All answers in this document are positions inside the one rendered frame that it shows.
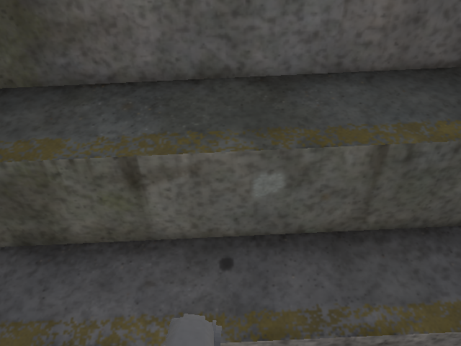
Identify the robot left thigh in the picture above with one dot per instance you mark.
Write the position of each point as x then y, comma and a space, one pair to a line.
194, 330

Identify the left robot shin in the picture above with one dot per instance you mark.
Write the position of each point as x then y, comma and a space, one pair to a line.
172, 321

